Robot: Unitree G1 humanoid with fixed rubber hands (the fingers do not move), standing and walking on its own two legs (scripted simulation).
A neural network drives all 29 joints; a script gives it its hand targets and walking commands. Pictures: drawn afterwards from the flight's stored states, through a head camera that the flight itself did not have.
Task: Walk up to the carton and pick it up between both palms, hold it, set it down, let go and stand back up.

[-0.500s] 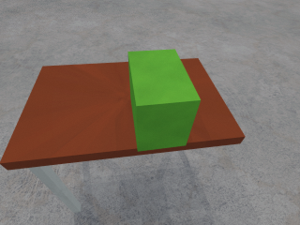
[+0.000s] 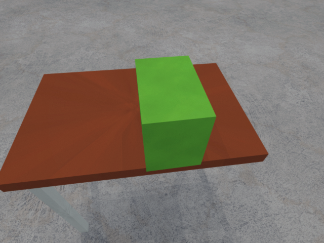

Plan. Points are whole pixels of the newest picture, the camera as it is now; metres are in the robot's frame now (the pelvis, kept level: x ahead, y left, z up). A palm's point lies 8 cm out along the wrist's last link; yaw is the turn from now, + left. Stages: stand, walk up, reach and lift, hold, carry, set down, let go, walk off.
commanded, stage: stand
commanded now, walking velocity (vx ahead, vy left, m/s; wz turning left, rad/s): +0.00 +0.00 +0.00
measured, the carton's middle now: (167, 112) +0.47 +0.00 +0.04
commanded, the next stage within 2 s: none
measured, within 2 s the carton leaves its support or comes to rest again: neither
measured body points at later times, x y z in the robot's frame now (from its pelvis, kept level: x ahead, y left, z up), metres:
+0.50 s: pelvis +0.00 -0.01 +0.00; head +0.01 -0.01 +0.45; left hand +0.03 +0.26 -0.14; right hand +0.06 -0.29 -0.14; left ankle +0.02 +0.12 -0.75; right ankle -0.06 -0.12 -0.75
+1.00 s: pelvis +0.00 -0.02 +0.00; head +0.00 -0.01 +0.45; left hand +0.03 +0.26 -0.15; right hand +0.05 -0.30 -0.14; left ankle +0.02 +0.12 -0.75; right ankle -0.06 -0.12 -0.75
